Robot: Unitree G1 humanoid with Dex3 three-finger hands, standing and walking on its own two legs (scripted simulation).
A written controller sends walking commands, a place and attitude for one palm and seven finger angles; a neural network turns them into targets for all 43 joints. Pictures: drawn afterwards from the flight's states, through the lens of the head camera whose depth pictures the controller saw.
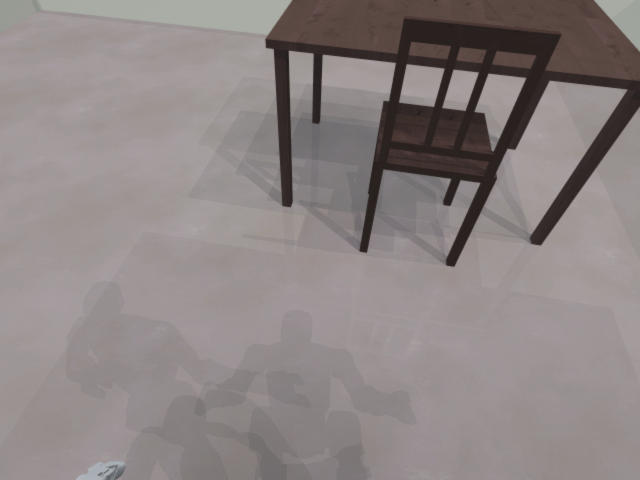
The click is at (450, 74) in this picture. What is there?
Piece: chair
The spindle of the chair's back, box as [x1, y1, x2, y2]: [424, 46, 459, 145]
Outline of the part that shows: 459,47 451,46 424,141 425,145 430,145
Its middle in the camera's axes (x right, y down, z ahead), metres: +0.34 -0.39 +1.09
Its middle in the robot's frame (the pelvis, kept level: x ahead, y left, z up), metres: +1.09 -0.28 -0.07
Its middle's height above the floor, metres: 0.70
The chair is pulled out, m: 0.00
